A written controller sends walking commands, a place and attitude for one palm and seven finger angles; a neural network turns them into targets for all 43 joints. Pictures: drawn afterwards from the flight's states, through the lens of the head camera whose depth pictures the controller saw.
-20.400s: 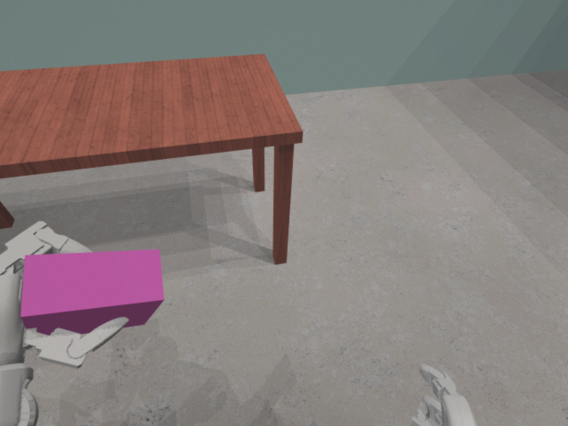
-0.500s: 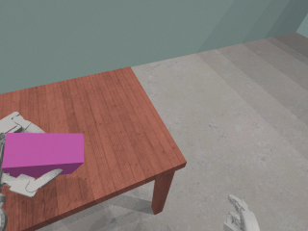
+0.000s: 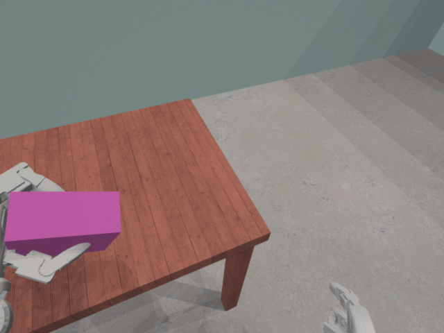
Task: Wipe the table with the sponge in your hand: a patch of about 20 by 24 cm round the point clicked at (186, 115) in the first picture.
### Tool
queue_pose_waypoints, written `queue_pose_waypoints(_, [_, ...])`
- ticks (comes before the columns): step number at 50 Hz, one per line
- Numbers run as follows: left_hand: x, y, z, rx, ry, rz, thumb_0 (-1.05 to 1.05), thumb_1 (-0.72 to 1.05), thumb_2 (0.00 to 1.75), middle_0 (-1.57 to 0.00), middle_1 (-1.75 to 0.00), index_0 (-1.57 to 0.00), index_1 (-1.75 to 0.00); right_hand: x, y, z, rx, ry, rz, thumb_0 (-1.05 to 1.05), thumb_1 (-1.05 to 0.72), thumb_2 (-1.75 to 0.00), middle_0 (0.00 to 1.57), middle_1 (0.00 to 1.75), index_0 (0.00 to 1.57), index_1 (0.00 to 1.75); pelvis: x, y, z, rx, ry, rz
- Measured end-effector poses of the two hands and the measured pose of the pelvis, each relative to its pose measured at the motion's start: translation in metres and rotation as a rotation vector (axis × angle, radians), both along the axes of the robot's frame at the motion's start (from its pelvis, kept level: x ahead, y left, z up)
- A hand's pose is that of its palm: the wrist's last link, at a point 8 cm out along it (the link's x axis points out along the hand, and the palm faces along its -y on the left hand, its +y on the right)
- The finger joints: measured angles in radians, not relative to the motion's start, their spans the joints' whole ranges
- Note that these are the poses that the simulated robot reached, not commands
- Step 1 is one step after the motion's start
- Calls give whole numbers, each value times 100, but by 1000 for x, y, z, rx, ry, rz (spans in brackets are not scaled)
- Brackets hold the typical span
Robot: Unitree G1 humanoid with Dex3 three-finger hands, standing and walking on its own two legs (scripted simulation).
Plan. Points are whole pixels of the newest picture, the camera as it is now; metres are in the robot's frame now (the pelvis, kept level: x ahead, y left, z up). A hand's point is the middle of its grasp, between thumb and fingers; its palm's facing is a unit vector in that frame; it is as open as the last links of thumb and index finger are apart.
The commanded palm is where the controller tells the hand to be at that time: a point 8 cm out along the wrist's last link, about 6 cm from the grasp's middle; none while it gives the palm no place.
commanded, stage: shuffle to correct the standing spot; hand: left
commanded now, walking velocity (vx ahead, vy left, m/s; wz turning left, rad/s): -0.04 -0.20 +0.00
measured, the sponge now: (81, 225) +0.23 +0.21 +0.14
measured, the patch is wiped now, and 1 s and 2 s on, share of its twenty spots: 0.00 0.00 0.00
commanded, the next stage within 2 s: come to a stop and stand still in 1.74 s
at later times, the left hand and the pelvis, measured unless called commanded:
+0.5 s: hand (57, 218) +0.23 +0.23 +0.16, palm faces +0.32 -0.86 -0.40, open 9.6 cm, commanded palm +0.16 +0.28 +0.18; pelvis +0.00 +0.00 +0.00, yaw +0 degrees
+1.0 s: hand (59, 223) +0.22 +0.23 +0.16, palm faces +0.33 -0.86 -0.39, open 9.6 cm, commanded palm +0.16 +0.27 +0.18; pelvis +0.00 -0.01 +0.00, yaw +0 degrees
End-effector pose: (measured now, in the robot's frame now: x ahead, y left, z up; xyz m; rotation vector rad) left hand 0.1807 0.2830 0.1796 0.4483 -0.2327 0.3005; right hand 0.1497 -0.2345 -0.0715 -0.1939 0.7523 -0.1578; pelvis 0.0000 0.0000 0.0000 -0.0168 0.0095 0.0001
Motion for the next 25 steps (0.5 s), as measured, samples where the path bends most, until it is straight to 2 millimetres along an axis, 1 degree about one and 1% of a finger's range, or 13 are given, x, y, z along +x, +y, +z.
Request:
queue_pose_waypoints(8, [-3,-6,-1,3,17,-15,-1,-45,103,-79,-136,-80,-135,-3,-2,-2,11,-5,-6,1,-91,-90,20,30,21,30,-2,-2,0,2,0,-2])
queue_pose_waypoints(16, [-1,-4,-5,-16,11,2,-1,-45,103,-79,-136,-80,-135,-5,-6,-3,-2,14,-12,1,-91,-90,20,30,21,30,1,-3,-1,1,4,0])
queue_pose_waypoints(25, [8,-8,1,10,8,-14,-1,-45,103,-79,-136,-80,-135,3,-5,-2,5,5,-6,1,-91,-90,20,30,21,30,4,-4,0,2,6,0])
